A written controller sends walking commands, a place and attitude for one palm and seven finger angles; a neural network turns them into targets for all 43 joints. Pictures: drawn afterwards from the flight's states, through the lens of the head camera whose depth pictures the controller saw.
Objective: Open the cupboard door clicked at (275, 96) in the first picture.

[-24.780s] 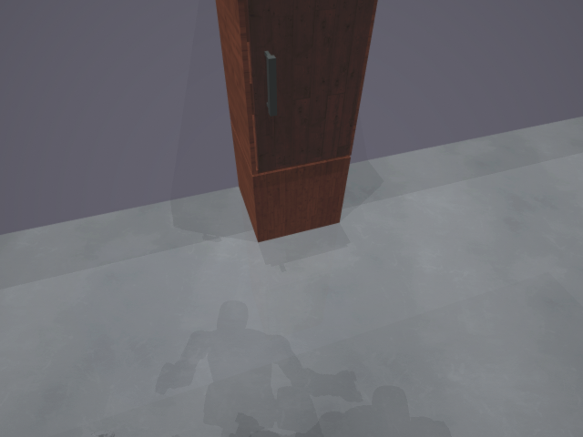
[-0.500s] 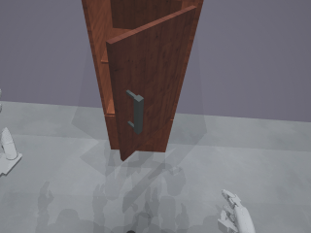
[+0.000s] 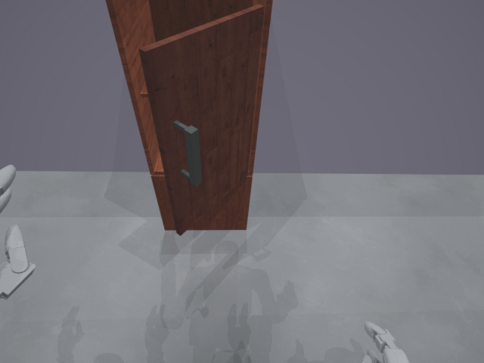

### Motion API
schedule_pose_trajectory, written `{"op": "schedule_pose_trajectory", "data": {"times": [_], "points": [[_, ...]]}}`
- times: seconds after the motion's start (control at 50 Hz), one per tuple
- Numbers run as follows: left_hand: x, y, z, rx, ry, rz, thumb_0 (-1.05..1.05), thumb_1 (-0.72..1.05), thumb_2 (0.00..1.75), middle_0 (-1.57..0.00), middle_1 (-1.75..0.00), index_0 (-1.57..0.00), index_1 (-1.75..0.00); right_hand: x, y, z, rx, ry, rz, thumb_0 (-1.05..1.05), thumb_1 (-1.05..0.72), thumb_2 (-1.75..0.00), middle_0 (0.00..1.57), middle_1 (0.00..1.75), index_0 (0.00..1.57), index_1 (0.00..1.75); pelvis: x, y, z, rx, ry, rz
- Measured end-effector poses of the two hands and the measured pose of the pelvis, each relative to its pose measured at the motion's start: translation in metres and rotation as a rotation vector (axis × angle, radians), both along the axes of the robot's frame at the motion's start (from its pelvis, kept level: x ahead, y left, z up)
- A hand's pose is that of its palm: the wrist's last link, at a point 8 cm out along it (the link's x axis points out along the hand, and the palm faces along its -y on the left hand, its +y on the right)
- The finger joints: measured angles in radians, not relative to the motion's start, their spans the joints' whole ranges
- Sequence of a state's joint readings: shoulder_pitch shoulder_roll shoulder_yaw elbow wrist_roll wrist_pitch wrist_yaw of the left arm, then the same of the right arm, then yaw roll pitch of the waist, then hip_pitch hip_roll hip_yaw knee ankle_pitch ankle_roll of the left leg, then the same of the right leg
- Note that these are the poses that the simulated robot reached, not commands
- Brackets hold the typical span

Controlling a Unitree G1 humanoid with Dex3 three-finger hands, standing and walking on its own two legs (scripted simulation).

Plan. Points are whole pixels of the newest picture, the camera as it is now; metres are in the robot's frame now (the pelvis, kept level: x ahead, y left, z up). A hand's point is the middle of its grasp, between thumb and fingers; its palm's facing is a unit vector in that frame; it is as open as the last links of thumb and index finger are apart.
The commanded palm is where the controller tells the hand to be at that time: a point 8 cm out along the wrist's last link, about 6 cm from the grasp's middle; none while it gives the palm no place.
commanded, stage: stop stepping back and stand still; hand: left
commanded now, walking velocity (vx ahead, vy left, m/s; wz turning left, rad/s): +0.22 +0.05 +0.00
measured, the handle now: (187, 154) +0.57 +0.16 -0.01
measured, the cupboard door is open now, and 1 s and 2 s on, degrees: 50 50 50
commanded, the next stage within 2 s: let the arm hang, fingers relaxed in 0.34 s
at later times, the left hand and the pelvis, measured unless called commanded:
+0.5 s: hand (37, 281) +0.20 +0.28 +0.10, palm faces +0.31 -0.81 -0.50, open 7.4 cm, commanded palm none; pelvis -0.01 +0.01 -0.01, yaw +2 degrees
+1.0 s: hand out of the picture -0.08 +0.21 -0.17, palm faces +0.06 -0.97 -0.24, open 7.3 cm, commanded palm none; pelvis -0.03 +0.01 +0.01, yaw +3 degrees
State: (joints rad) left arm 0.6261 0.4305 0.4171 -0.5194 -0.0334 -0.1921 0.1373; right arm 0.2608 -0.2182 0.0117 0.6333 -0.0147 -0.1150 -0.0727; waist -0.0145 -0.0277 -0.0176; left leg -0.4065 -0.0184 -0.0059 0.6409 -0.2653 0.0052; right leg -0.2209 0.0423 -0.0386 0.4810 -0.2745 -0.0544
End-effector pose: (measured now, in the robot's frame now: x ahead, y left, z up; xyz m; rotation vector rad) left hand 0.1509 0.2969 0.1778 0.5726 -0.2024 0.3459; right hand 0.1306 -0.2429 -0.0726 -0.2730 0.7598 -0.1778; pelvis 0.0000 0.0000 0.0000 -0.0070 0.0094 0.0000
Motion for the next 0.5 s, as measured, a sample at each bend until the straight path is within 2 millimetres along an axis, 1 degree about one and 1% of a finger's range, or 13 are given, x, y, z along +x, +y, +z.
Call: {"op": "schedule_pose_trajectory", "data": {"times": [0.04,0.08,0.14,0.22,0.32,0.38,0.44,0.46,0.48,0.5], "points": [[-0.007,0.000,0.000,-0.017,-0.025,0.017,0.02,0.89,0.90,-0.21,-0.30,-0.22,-0.30,-0.007,-0.001,-0.003,-0.003,0.030,-0.001,0.02,-0.90,-0.90,0.20,0.30,0.20,0.30,-0.002,-0.001,0.001,0.006,0.002,-0.003],[-0.009,0.003,-0.001,-0.031,-0.062,0.038,0.02,0.89,0.90,-0.21,-0.30,-0.22,-0.30,-0.012,-0.002,-0.006,-0.012,0.045,0.003,0.02,-0.90,-0.90,0.20,0.30,0.20,0.30,-0.002,0.000,0.000,0.008,0.002,0.009],[-0.008,0.010,-0.003,-0.045,-0.105,0.061,0.02,0.88,0.90,-0.21,-0.30,-0.22,-0.30,-0.012,0.000,-0.013,-0.026,0.034,0.006,0.02,-0.90,-0.90,0.20,0.30,0.20,0.30,-0.004,0.005,-0.006,-0.007,0.000,0.036],[-0.005,0.015,-0.003,-0.035,-0.083,0.073,0.02,0.89,0.90,-0.21,-0.30,-0.21,-0.30,-0.007,0.010,-0.012,0.008,-0.003,-0.001,0.02,-0.90,-0.90,0.20,0.30,0.20,0.30,-0.005,0.007,-0.005,0.013,-0.014,0.018],[-0.003,0.010,0.001,-0.006,-0.063,0.041,0.02,0.89,0.90,-0.21,-0.30,-0.21,-0.30,0.005,0.024,-0.008,0.056,-0.053,0.027,0.02,-0.90,-0.90,0.20,0.30,0.20,0.30,-0.006,0.006,-0.004,0.010,-0.018,0.011],[-0.003,0.008,0.001,-0.013,-0.057,0.022,0.02,0.89,0.90,-0.21,-0.30,-0.21,-0.30,0.010,0.029,-0.006,0.068,-0.065,0.042,0.02,-0.90,-0.90,0.20,0.30,0.20,0.30,-0.007,0.007,-0.004,0.005,-0.018,0.010],[-0.004,0.009,-0.002,-0.025,-0.043,0.019,0.02,0.89,0.90,-0.21,-0.30,-0.22,-0.30,0.014,0.030,-0.004,0.066,-0.066,0.047,0.02,-0.90,-0.90,0.20,0.30,0.20,0.30,-0.007,0.009,-0.002,0.002,-0.017,0.010],[-0.001,0.011,-0.010,-0.019,-0.012,0.012,0.02,0.89,0.90,-0.21,-0.30,-0.21,-0.30,0.015,0.030,-0.006,0.070,-0.064,0.065,0.02,-0.90,-0.90,0.20,0.30,0.20,0.30,-0.008,0.011,-0.003,0.001,-0.009,0.018],[0.004,0.015,-0.027,-0.032,0.061,0.012,0.01,0.89,0.90,-0.21,-0.30,-0.21,-0.30,0.017,0.028,-0.012,0.073,-0.044,0.087,0.01,-0.90,-0.90,0.20,0.30,0.20,0.30,-0.010,0.013,-0.004,0.002,0.000,0.027],[0.009,0.019,-0.051,-0.068,0.162,0.025,0.01,0.89,0.90,-0.21,-0.30,-0.21,-0.30,0.017,0.025,-0.019,0.074,-0.012,0.102,0.01,-0.90,-0.90,0.20,0.30,0.20,0.30,-0.012,0.015,-0.006,0.005,0.007,0.033]]}}
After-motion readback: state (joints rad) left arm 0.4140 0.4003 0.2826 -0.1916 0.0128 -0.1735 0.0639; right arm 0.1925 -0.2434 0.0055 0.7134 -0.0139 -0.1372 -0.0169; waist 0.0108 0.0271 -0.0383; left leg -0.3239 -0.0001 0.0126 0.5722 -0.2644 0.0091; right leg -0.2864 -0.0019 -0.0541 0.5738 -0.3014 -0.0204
